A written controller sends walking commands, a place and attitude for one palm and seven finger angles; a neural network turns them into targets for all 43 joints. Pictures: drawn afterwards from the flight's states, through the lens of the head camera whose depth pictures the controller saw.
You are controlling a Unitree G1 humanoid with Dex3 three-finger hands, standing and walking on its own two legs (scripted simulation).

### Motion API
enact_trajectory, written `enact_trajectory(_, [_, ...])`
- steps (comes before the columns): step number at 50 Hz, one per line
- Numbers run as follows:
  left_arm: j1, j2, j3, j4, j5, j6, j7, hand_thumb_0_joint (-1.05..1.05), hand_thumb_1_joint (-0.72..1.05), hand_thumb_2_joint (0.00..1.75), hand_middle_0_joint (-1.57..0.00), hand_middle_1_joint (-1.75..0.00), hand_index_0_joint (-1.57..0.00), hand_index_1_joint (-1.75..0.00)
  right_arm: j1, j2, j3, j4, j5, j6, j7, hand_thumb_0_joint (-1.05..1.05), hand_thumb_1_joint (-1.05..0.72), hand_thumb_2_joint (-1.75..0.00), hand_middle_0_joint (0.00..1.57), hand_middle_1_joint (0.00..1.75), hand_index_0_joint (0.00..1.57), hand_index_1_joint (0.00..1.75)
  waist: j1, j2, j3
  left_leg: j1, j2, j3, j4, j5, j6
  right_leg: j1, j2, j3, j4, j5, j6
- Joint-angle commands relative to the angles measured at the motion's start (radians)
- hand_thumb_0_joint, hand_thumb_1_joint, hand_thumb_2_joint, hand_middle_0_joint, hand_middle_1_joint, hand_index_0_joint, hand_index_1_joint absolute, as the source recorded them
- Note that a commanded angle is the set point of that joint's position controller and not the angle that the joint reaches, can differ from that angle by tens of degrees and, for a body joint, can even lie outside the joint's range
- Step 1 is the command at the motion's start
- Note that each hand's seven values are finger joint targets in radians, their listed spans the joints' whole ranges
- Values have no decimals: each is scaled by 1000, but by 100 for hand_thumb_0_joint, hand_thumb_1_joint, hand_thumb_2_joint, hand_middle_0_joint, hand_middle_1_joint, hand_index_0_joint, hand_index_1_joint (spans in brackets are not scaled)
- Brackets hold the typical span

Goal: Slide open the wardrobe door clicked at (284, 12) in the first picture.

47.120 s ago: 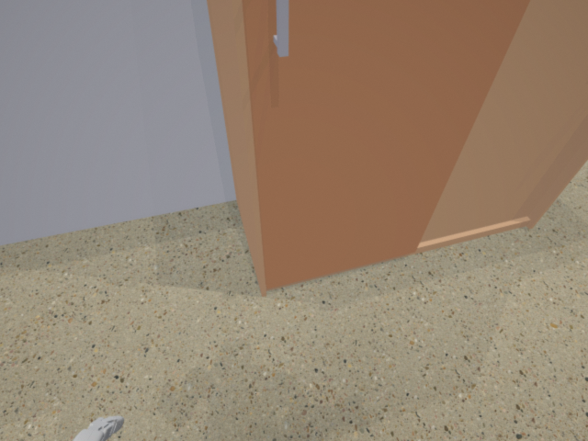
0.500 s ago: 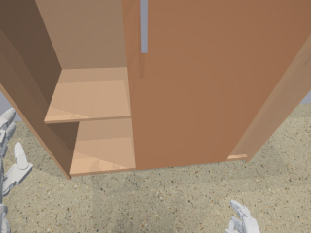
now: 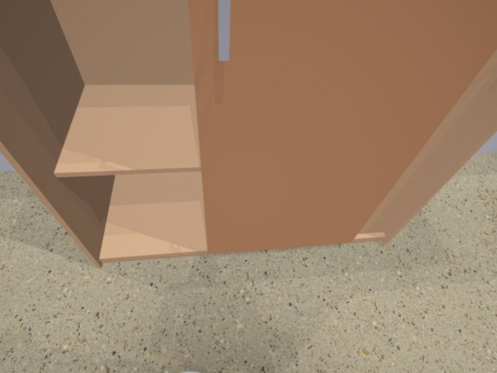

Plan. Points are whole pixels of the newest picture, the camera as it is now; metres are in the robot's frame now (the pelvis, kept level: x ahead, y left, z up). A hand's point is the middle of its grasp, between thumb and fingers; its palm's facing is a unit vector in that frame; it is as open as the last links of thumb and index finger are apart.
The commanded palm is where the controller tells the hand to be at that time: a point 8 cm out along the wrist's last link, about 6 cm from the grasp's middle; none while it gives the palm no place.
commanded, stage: let the arm hang, fingers relaxed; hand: left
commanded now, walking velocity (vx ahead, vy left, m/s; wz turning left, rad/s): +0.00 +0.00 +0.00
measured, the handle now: out of the picture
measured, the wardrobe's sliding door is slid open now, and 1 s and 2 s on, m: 0.43 0.43 0.43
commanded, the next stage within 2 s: look to check the result in 0.72 s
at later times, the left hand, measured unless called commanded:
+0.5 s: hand out of the picture +0.05 +0.18 -0.17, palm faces -0.01 -0.98 -0.20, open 7.3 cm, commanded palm none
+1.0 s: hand out of the picture +0.04 +0.18 -0.17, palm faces -0.01 -0.98 -0.19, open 7.3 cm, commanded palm none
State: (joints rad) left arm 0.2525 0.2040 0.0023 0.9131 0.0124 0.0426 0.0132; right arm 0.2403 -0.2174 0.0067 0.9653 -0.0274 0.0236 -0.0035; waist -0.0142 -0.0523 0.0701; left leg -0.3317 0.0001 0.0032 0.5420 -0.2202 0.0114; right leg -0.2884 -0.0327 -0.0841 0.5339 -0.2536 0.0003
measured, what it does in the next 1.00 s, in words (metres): stands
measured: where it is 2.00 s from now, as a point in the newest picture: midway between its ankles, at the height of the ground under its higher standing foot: outside the picture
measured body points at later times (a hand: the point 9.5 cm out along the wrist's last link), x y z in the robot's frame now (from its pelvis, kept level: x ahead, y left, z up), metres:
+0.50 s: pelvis +0.02 +0.01 +0.01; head +0.02 +0.00 +0.46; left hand +0.05 +0.24 -0.15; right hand +0.02 -0.22 -0.15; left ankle +0.04 +0.11 -0.73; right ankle +0.02 -0.12 -0.73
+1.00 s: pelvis +0.03 +0.00 +0.01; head +0.04 +0.00 +0.46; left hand +0.04 +0.23 -0.15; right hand +0.03 -0.22 -0.15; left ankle +0.04 +0.11 -0.73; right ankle +0.02 -0.12 -0.73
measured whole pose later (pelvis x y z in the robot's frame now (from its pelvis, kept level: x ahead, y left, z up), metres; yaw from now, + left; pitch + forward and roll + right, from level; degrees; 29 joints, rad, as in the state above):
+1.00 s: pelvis +0.03 +0.00 +0.01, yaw -2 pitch -1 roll +0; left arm 0.25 0.16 0.00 1.15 0.01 -0.01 0.02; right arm 0.24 -0.16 0.00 1.14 -0.02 0.00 -0.03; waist 0.00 0.00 0.04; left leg -0.18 0.00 0.04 0.40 -0.20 0.01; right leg -0.16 -0.03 -0.05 0.40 -0.22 0.01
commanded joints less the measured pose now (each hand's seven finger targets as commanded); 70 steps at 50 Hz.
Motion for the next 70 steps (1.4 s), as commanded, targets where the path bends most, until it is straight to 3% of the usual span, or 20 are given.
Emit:
enact_trajectory(1, [18,146,32,6,0,-45,5,0,90,90,-20,-30,-20,-30,-30,-114,-28,-38,2,-26,-16,0,-90,-90,20,30,20,30,15,229,-150,22,80,-91,-144,12,20,120,-75,122,-134,28,-37])
enact_trajectory(8, [1,129,27,98,0,-48,6,0,90,90,-20,-30,-20,-30,53,-100,-38,32,5,-16,-21,0,-90,-90,20,30,20,30,-1,33,-47,44,79,-81,-163,-59,18,32,-83,130,-215,-103,-42])
enact_trajectory(12, [14,111,20,131,0,-46,10,0,90,90,-20,-30,-20,-30,74,-76,-35,60,4,-15,-20,0,-90,-90,20,30,20,30,-1,-2,-25,64,76,-70,-171,-57,20,6,-82,128,-223,-123,-35])
enact_trajectory(19, [36,92,16,167,-2,-54,16,0,90,90,-20,-30,-20,-30,63,-55,-25,98,8,-30,-23,0,-90,-90,20,30,20,30,12,12,-45,97,95,-69,-197,63,22,63,-74,110,-191,20,-22])
enact_trajectory(21, [27,87,17,172,-3,-55,16,0,90,90,-20,-30,-20,-30,60,-53,-21,108,7,-34,-24,0,-90,-90,20,30,20,30,11,44,-49,94,97,-71,-202,91,20,78,-77,110,-181,55,-20])
enact_trajectory(31, [23,75,18,187,-2,-53,16,0,90,90,-20,-30,-20,-30,45,-43,-20,128,5,-31,-27,0,-90,-90,20,30,20,30,12,95,3,79,91,-67,-233,23,12,77,-74,117,-207,17,-20])
enact_trajectory(38, [22,77,19,192,-4,-62,16,0,90,90,-20,-30,-20,-30,46,-53,-22,130,9,-40,-30,0,-90,-90,20,30,20,30,9,54,-73,148,100,-61,-205,147,16,116,-79,113,-195,120,-19])
enact_trajectory(50, [33,73,15,211,-3,-60,18,0,90,90,-20,-30,-20,-30,40,-46,-21,147,11,-34,-32,0,-90,-90,20,30,20,30,7,57,-9,144,99,-50,-218,109,11,93,-79,119,-223,87,-19])
enact_trajectory(70, [13,93,19,207,-4,-68,16,0,90,90,-20,-30,-20,-30,17,-73,-24,147,10,-41,-34,0,-90,-90,20,30,20,30,9,61,-38,174,106,-54,-219,168,11,126,-82,120,-224,156,-25])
